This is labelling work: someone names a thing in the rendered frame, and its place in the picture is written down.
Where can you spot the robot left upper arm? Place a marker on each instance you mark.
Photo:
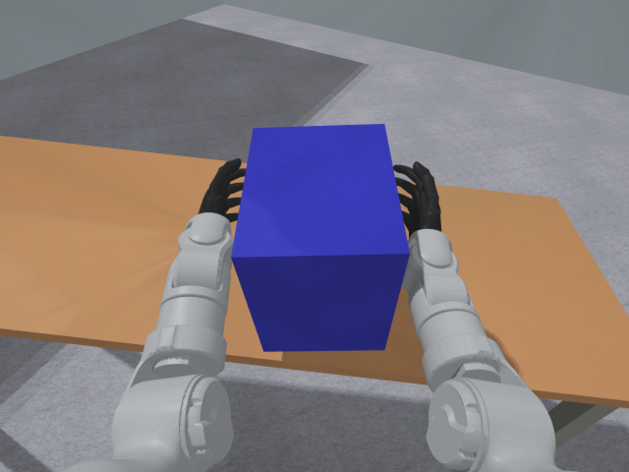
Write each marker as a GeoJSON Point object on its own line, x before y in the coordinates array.
{"type": "Point", "coordinates": [180, 424]}

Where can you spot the robot right forearm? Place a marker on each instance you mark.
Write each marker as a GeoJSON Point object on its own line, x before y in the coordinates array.
{"type": "Point", "coordinates": [446, 321]}

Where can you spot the robot left forearm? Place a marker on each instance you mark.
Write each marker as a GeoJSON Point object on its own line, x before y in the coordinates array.
{"type": "Point", "coordinates": [188, 338]}

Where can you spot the robot left hand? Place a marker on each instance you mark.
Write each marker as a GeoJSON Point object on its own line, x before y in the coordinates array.
{"type": "Point", "coordinates": [215, 199]}

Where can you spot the robot right upper arm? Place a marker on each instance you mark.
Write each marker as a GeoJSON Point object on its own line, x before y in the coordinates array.
{"type": "Point", "coordinates": [481, 426]}

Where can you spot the table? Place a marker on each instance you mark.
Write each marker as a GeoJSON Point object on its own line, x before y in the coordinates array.
{"type": "Point", "coordinates": [88, 234]}

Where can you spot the carton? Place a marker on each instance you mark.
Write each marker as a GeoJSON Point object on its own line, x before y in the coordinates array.
{"type": "Point", "coordinates": [320, 247]}

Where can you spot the robot right hand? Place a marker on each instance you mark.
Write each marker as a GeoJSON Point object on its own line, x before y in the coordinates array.
{"type": "Point", "coordinates": [424, 209]}

